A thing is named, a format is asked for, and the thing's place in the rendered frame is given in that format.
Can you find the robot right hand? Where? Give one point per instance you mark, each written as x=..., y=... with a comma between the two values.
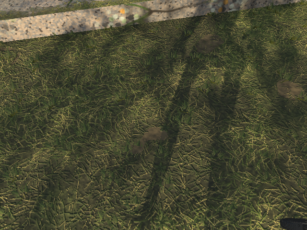
x=293, y=223

